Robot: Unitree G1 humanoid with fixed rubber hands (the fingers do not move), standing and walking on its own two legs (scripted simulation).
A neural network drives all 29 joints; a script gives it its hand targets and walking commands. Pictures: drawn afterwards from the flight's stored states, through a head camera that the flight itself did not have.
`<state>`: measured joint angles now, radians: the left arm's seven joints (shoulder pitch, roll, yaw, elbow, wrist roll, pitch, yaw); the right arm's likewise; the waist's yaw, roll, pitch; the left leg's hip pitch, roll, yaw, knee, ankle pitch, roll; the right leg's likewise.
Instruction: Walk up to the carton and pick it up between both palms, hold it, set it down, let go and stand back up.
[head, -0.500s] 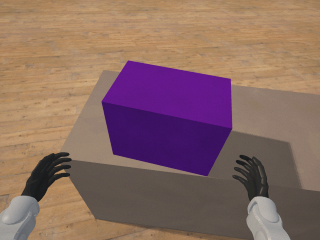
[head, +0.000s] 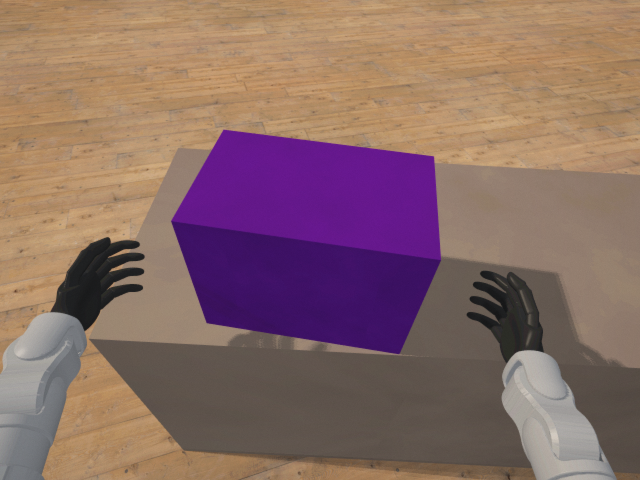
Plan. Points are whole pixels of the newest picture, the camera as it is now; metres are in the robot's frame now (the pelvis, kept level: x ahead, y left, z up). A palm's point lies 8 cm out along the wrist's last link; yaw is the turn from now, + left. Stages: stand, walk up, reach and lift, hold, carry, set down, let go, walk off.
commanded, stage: reach and lift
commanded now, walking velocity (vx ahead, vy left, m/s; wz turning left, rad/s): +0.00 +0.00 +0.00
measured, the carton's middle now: (313, 244) +0.45 +0.01 +0.02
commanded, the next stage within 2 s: none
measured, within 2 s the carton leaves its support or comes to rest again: neither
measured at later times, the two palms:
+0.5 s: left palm (88, 235) +0.37 +0.28 +0.12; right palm (524, 282) +0.33 -0.25 +0.09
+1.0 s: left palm (98, 189) +0.42 +0.27 +0.15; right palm (553, 246) +0.35 -0.27 +0.14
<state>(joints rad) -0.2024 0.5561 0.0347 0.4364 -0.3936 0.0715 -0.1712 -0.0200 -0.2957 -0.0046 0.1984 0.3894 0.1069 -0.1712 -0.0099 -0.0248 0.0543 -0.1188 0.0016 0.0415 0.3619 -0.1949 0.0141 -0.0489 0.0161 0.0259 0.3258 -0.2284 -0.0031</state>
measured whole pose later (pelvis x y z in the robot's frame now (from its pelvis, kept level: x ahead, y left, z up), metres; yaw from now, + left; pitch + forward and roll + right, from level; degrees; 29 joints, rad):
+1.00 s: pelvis -0.02 +0.01 +0.00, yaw +0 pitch +4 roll -1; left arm -0.85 0.64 -0.11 0.93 -0.44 0.21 -0.12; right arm -0.64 -0.41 -0.03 0.70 0.42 0.24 -0.07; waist -0.11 -0.04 -0.05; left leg -0.30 0.00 0.02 0.40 -0.17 0.03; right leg -0.22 0.01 0.01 0.34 -0.19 0.01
